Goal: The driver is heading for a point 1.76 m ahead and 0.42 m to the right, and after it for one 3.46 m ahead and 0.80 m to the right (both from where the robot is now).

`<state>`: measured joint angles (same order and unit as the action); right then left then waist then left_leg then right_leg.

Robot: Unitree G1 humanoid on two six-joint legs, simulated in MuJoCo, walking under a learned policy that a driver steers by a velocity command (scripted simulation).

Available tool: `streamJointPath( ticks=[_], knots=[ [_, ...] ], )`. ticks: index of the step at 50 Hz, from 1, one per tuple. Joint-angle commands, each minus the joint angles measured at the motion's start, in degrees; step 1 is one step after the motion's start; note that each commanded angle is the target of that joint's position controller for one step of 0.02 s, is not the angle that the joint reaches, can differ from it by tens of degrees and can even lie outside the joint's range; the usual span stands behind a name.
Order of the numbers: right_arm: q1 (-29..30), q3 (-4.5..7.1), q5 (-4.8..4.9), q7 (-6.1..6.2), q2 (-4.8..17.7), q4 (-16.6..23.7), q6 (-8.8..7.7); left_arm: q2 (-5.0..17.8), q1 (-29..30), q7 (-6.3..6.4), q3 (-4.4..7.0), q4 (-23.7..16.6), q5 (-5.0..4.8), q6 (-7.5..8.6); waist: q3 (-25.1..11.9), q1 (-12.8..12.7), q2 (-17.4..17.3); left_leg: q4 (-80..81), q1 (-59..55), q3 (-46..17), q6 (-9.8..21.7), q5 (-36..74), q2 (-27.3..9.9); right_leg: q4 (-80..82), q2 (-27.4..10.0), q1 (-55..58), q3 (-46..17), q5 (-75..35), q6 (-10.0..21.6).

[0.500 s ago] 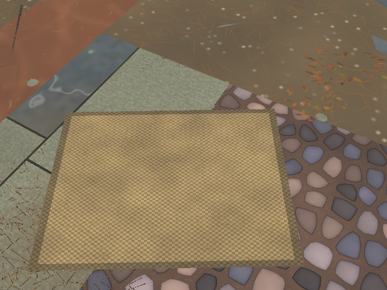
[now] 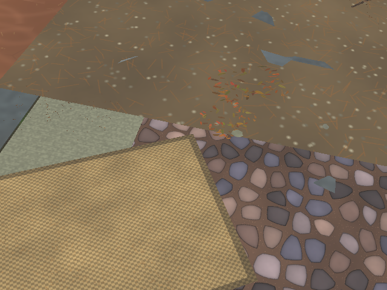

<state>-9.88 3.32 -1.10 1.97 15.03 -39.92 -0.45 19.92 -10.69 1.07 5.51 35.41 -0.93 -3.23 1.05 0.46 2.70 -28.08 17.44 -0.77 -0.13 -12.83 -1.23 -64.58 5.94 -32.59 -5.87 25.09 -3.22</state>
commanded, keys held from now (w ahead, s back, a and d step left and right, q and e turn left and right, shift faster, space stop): e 0.58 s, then no key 0.42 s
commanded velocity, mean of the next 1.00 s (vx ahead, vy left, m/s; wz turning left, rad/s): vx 0.00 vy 0.00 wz -0.46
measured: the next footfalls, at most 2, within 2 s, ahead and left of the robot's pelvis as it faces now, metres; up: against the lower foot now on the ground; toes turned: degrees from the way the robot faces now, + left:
right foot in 0.26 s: +0.02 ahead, -0.14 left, +0.00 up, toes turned -11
left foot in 0.72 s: +0.09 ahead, +0.07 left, +0.00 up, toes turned -28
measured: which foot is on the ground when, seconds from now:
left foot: down 0.00-0.26, up 0.28-0.70, down 0.72-1.00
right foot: up 0.00-0.24, down 0.26-0.74, up 0.76-1.00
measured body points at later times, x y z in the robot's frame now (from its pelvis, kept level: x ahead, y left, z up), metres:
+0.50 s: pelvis -0.01 -0.04 +0.00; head +0.02 -0.08 +0.45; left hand +0.22 +0.18 -0.07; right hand +0.06 -0.37 -0.11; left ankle +0.04 +0.11 -0.66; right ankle -0.02 -0.14 -0.74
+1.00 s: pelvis -0.01 -0.02 +0.00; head +0.02 -0.02 +0.45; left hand +0.24 +0.16 -0.11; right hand +0.01 -0.32 -0.10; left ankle +0.05 +0.08 -0.74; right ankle -0.09 -0.14 -0.73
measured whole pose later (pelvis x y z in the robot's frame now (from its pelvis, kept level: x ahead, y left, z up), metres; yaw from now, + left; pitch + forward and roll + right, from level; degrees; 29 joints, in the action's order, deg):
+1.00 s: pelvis -0.01 -0.02 +0.00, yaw -26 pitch +0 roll +0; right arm -8.8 2.2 -0.1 0.4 13.3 -40.8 0.2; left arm 16.4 -10.8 1.2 3.9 39.3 -0.5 -2.7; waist 2.2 0.5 1.2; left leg -28.6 14.8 -1.6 0.4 -14.2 0.1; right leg -34.5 -0.4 -14.4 -4.7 20.4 -5.2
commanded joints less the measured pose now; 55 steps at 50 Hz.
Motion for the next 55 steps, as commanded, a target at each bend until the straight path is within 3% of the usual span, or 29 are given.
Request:
streamJointPath(
  ticks=[1, 5, 8, 10, 12, 13, 14, 15, 16, 17, 18, 19, 21, 26, 33, 35, 36, 37, 38, 39, 40, 42, 46, 48, 50, 51, 52, 53, 55],
  knots=[
    [2.44, 2.02, 0.13, 0.72, 7.99, 4.36, 0.10, 2.61, -0.14, -0.05, 0.95, -3.87, -0.54, -0.22, -3.45, -0.22, -11.29, 8.43, -9.51, -7.28, 10.75, 21.43, -11.97, -2.51, -3.51, -5.26, 3.02, -3.03, -2.32],
    [0.77, 3.16, 0.27, 0.84, 10.62, 3.75, 0.99, 0.90, 3.71, -0.88, -0.02, -6.23, -0.27, 0.01, -5.56, 2.17, -14.14, 8.08, -12.55, -4.67, 12.01, 21.07, -14.39, 10.58, -6.52, 0.15, 5.51, -2.02, -2.33],
    [1.26, 3.83, 1.03, 0.14, 12.19, 3.45, 0.95, 1.90, 3.13, -1.59, 0.29, -6.52, -0.25, -0.15, -6.12, 2.16, -15.17, 7.59, -10.98, -3.29, 12.01, 20.94, -16.05, 18.68, -6.55, 6.72, 8.22, -2.18, -0.74],
    [1.64, 4.04, 1.85, -0.21, 12.58, 3.06, 0.75, 2.35, 1.86, -2.02, 0.70, -6.35, -0.32, -0.40, -5.89, 1.34, -15.07, 5.91, -10.85, -2.83, 11.05, 19.97, -16.81, 25.47, -6.21, 9.94, 9.21, -4.66, 1.07],
    [1.99, 3.86, 2.87, -0.29, 11.55, 2.34, 0.62, 2.30, -2.42, -2.13, 1.31, -4.67, -0.19, -0.40, -6.23, -1.18, -13.12, 0.52, -7.54, 0.34, 7.37, 16.37, -15.17, 37.78, -4.14, 18.60, 10.72, -13.50, 4.29],
    [-1.06, 3.38, 2.31, -0.54, 9.35, 1.09, 0.45, 4.41, -4.52, -1.61, 2.14, -4.25, -0.08, -0.27, -6.79, -1.36, -7.06, -6.69, -1.02, 4.41, 3.03, 9.04, -12.52, 42.20, -6.07, 26.82, 5.62, -22.19, 6.50],
    [-0.97, 1.84, -1.02, -0.97, 4.92, 3.35, 0.34, 11.84, -6.18, -0.58, 3.70, -5.50, 0.27, 0.09, -7.49, 0.11, 12.45, -25.92, 16.21, 9.99, -3.24, -18.85, -5.08, 42.13, -22.45, 37.10, -16.36, -45.72, 12.93],
    [5.09, 2.26, -0.57, -0.34, 6.78, 5.71, -0.01, 12.56, -6.20, -1.15, 3.34, -6.27, 2.40, 1.40, -9.01, -3.66, 13.89, -36.92, 22.64, 1.13, -4.56, -27.30, 0.24, 43.41, -29.11, 31.55, -24.80, -48.39, 23.72],
    [7.05, 2.97, 0.65, 0.01, 9.10, 5.72, 0.11, 10.22, -5.20, -1.44, 2.68, -5.85, 2.74, 2.52, -7.92, -4.22, 8.10, -41.41, 23.15, -2.15, -4.08, -23.79, -0.91, 44.56, -25.99, 30.03, -20.57, -42.19, 22.98],
    [6.56, 3.29, 1.08, 0.27, 9.54, 5.12, 0.30, 8.46, -2.30, -1.18, 2.09, -5.33, 1.93, 3.09, -5.79, -2.33, 6.22, -40.97, 23.40, -2.93, -3.38, -18.54, -1.58, 44.44, -22.44, 28.33, -16.20, -37.75, 19.52],
    [5.56, 3.49, 0.62, 0.74, 9.34, 3.92, 0.49, 6.90, 0.15, -0.78, 1.62, -5.53, 0.87, 3.01, -5.45, -1.29, 3.85, -39.41, 23.13, -3.37, -3.41, -14.58, -2.03, 44.20, -19.80, 27.65, -13.98, -34.44, 16.82],
    [4.58, 3.66, 0.24, 0.92, 9.53, 3.71, 0.67, 6.23, 2.00, -0.43, 1.16, -5.68, 0.18, 2.74, -5.17, -0.31, 4.54, -38.91, 21.61, -3.25, -3.82, -11.64, -1.64, 44.22, -18.47, 25.91, -12.67, -35.57, 16.04],
    [2.96, 3.50, 0.54, 0.47, 8.43, 3.19, 0.50, 5.69, 2.24, 0.19, 0.75, -5.69, 0.64, 2.37, -6.81, 0.47, 5.16, -38.75, 18.51, -2.74, -4.44, -8.02, -0.06, 44.26, -16.92, 24.73, -11.72, -36.54, 16.17],
    [5.38, 2.55, 0.86, -0.09, 6.36, 3.80, 0.16, 7.01, 0.93, 0.95, 1.27, -5.05, 0.50, 1.90, -6.51, -1.12, 5.41, -23.70, 15.58, -3.54, -5.08, -6.21, 1.52, 43.69, -15.69, 25.33, -14.89, -27.99, 16.14],
    [4.05, 2.48, 1.57, -1.67, 6.95, 3.88, -0.90, 6.66, 2.46, 0.03, 0.92, -4.87, 0.53, 1.13, -6.80, -1.77, 6.82, -10.02, 4.90, -3.06, -3.32, -8.12, 2.57, 40.73, -15.50, 22.44, -21.31, -28.46, 15.99],
    [1.50, 2.28, 1.31, -2.24, 5.96, 3.30, -1.42, 5.50, 3.96, 0.13, 0.31, -4.72, -0.01, 0.90, -6.90, 0.51, 6.10, 2.04, -2.28, -1.87, -1.74, 0.40, 2.49, 38.51, -13.38, 20.74, -20.75, -28.19, 13.64],
    [0.94, 2.39, 0.55, -2.24, 6.81, 3.37, -1.62, 4.12, 2.46, 0.27, -0.14, -4.25, 0.12, 1.03, -6.95, 0.49, 4.11, 6.39, -7.30, -3.87, -0.34, 7.35, -0.26, 37.19, -11.41, 18.11, -19.60, -22.62, 10.89],
    [0.58, 2.73, -0.69, -1.96, 10.12, 4.35, -1.58, 1.48, -0.15, 0.28, -0.97, -4.06, 1.33, 1.35, -8.29, -1.33, -5.38, 8.46, -12.33, -13.15, 3.13, 16.58, -10.14, 28.87, -6.49, 13.67, -13.70, -10.36, 7.18],
    [2.53, 2.76, -1.84, -1.97, 11.66, 3.56, -1.41, 2.21, -0.57, 0.42, -0.56, -4.87, 0.79, 1.77, -4.86, -3.96, -17.51, 9.76, -8.17, -22.85, 12.29, 22.31, -17.35, 24.45, 0.11, 8.13, -5.43, 4.94, 3.98],
    [3.80, 2.02, -1.39, -1.90, 8.42, 4.68, -1.73, 6.14, 0.46, 0.74, 0.51, -4.09, 1.51, 2.02, -4.52, -1.60, -15.46, 11.26, -6.07, -25.08, 16.72, 20.13, -19.83, 14.87, -2.17, 8.22, -4.73, 10.39, 1.06],
    [3.94, 1.92, -0.76, -1.66, 8.29, 4.53, -1.80, 7.84, 1.14, 0.76, 1.45, -3.49, 0.85, 1.95, -3.72, -1.16, -13.19, 10.85, -6.47, -22.89, 16.15, 18.10, -18.02, 8.58, -2.26, 6.62, -4.28, 9.20, -0.03],
    [5.09, 1.82, 0.75, -1.27, 8.26, 4.26, -1.74, 5.41, 0.07, 0.98, 1.31, -1.81, 0.83, 1.10, -2.79, -1.47, -10.40, 9.44, -7.75, -18.01, 13.18, 15.88, -14.46, 4.53, -3.19, 4.64, -4.74, 5.43, -1.91],
    [4.91, 1.13, 0.67, -1.32, 6.48, 3.43, -0.49, -1.35, 1.23, 0.33, -1.12, -0.99, 0.63, 1.10, -4.10, -0.45, -12.50, 6.94, -8.71, -9.62, 10.94, 21.35, -8.76, 19.83, -5.51, 11.70, 1.84, 2.25, -2.99],
    [2.40, 1.28, 0.85, -1.37, 7.37, 2.62, 0.17, -0.95, 1.64, 0.14, -1.08, -0.55, 0.19, 1.33, -5.34, 0.77, -13.56, 5.51, -10.48, -10.36, 11.45, 22.04, -9.02, 29.38, -5.32, 15.42, 3.58, -1.55, -2.67],
    [1.61, 0.86, 1.64, -1.51, 6.89, 2.01, 0.28, -0.37, -0.97, -0.07, -0.93, 1.20, 0.45, 1.48, -5.17, -0.77, -12.34, 4.32, -8.82, -9.98, 9.46, 20.18, -8.15, 44.25, -4.80, 22.63, 4.66, -14.74, -0.92],
    [-0.39, 0.57, 1.45, -1.70, 6.40, 1.44, -0.32, 1.42, -0.88, 0.05, -0.77, 0.96, 1.13, 1.54, -5.68, -0.20, -10.32, 4.39, -6.19, -10.08, 6.73, 16.69, -7.70, 45.24, -6.82, 27.17, 1.55, -20.24, 0.62],
    [-1.29, 0.17, 0.16, -2.21, 5.74, 1.65, -1.21, 5.01, -1.41, 0.49, -0.18, 0.38, 1.60, 1.49, -7.08, 1.28, -3.95, 1.86, -2.86, -7.22, 3.67, 11.70, -5.34, 41.66, -11.85, 31.21, -3.01, -32.12, 2.66],
    [-2.41, -0.26, -0.19, -2.43, 3.89, 1.44, -1.78, 5.00, -0.40, 0.25, -0.04, 1.94, 1.76, 1.46, -7.17, 3.36, 4.44, 3.06, -4.83, -2.36, 0.70, 3.06, -1.26, 39.31, -11.73, 26.05, -3.00, -23.81, 5.68],
    [2.61, -0.04, -0.32, -2.31, 5.58, 1.26, -1.65, 0.36, 0.57, -0.34, -1.19, 1.65, 2.20, 1.96, -3.71, 0.50, 1.49, 1.18, -6.38, -1.15, -1.47, 1.74, -0.53, 41.51, -10.33, 20.52, -3.16, -13.75, 5.78]
  ],
)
